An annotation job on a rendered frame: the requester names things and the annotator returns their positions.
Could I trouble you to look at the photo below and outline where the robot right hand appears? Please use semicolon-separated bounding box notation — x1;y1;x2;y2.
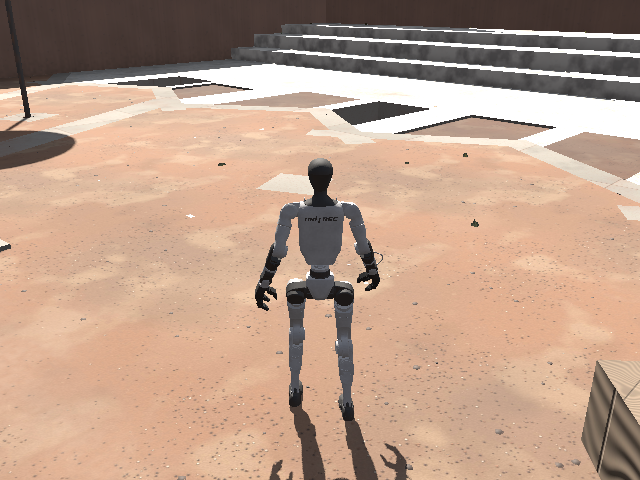
357;272;380;291

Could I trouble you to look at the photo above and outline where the left robot forearm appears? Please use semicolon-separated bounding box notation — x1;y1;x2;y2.
258;243;281;288

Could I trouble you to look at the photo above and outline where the robot right upper arm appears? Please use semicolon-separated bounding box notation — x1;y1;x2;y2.
341;201;371;255

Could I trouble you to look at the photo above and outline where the robot torso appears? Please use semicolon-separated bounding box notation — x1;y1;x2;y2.
297;197;344;300

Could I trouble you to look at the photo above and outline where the right robot foot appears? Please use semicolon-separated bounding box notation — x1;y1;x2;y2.
338;394;354;421

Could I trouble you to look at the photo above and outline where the robot left hand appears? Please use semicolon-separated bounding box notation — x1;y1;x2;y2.
255;284;277;311

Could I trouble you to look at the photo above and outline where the right robot forearm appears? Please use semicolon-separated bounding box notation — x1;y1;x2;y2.
360;239;378;275

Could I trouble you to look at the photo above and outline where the robot left upper arm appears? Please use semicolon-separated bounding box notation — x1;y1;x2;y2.
272;202;300;259

